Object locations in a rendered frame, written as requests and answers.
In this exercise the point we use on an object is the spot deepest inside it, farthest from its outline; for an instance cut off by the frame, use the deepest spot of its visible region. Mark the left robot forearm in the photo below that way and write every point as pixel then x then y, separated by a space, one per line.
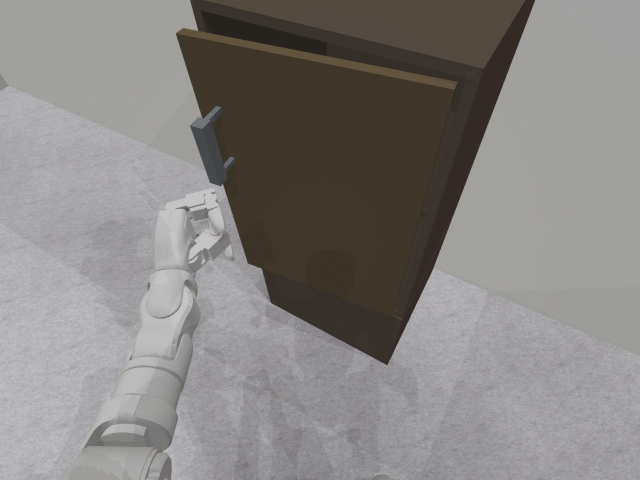
pixel 141 411

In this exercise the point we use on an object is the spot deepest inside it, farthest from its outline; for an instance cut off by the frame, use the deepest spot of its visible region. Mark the left robot upper arm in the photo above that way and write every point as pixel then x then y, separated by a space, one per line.
pixel 120 463

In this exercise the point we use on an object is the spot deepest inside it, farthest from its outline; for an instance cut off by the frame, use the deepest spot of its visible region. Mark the handle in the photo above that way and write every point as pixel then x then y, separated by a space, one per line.
pixel 208 148

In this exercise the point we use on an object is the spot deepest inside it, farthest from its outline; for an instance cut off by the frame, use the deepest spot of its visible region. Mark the robot left hand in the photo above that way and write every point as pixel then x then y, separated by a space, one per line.
pixel 175 235

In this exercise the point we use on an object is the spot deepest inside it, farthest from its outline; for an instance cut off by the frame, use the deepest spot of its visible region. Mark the cupboard door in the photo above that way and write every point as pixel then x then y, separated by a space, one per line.
pixel 333 160

